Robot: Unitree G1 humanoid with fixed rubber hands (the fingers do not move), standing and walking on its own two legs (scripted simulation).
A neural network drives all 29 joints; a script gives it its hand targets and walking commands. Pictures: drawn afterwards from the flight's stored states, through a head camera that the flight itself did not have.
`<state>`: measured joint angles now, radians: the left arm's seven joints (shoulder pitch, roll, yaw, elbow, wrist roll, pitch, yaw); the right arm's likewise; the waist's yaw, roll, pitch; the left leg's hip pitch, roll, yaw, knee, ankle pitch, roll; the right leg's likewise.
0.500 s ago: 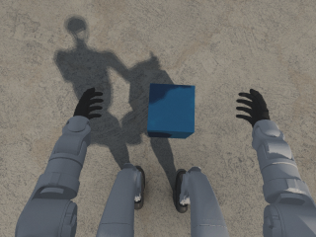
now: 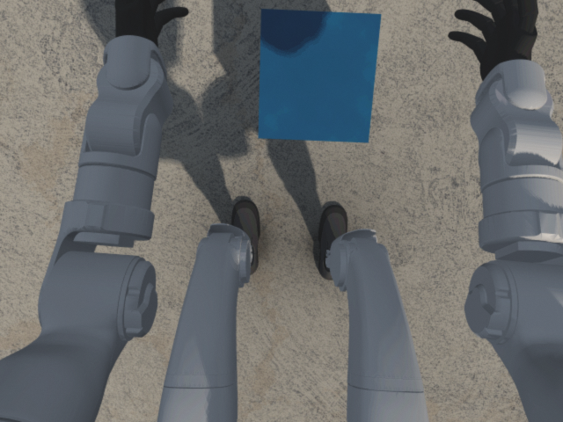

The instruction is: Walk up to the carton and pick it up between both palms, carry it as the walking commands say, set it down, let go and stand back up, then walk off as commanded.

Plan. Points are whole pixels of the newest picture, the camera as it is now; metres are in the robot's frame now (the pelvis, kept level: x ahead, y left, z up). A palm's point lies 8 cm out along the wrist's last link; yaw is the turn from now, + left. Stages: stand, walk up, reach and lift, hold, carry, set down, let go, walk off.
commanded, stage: reach and lift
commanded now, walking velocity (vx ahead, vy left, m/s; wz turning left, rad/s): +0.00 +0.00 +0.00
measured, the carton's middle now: (311, 87) +0.50 -0.04 -0.53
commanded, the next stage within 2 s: none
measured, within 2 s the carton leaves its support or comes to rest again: neither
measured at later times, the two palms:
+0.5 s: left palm (179, 72) +0.48 +0.17 -0.28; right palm (460, 73) +0.49 -0.21 -0.26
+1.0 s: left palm (214, 88) +0.48 +0.15 -0.43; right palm (414, 88) +0.49 -0.21 -0.41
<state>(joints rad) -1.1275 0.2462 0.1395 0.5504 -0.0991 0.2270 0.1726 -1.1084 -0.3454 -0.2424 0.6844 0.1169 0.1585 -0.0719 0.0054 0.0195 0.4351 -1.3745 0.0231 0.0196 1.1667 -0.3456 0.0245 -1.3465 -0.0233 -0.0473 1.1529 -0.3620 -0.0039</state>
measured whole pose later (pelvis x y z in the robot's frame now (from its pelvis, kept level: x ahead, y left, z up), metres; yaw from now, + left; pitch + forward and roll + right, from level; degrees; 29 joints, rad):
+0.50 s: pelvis -0.04 +0.00 -0.12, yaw -2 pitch +34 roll -2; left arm -1.24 0.25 0.22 0.83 -0.10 0.18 0.16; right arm -1.26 -0.35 -0.24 0.85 0.14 0.17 -0.07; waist 0.01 0.02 0.36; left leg -1.78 0.02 -0.02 1.66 -0.47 0.00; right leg -1.76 -0.01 -0.04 1.63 -0.47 -0.01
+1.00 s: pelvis -0.04 +0.00 -0.23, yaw -2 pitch +30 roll -2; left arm -1.38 0.29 0.10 0.94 -0.18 0.17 0.22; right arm -1.42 -0.40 -0.11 0.99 0.23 0.17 -0.13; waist 0.01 0.02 0.52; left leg -2.04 0.02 -0.03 2.06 -0.55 0.00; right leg -2.02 -0.01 -0.04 2.04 -0.56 -0.01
